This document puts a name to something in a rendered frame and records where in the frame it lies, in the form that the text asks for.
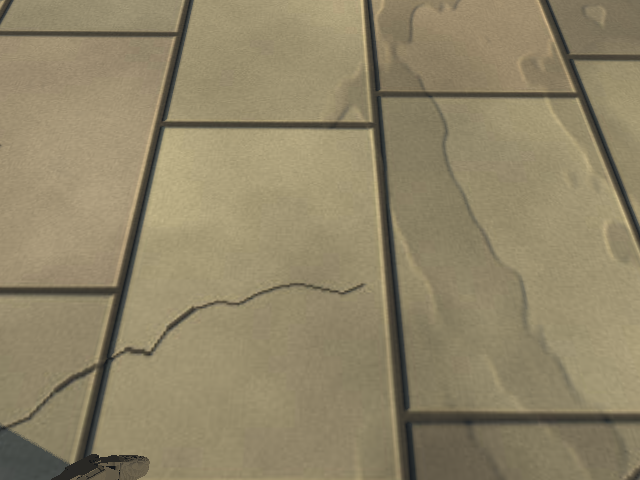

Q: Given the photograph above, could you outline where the robot left hand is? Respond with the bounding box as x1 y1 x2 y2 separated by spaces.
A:
51 454 150 480

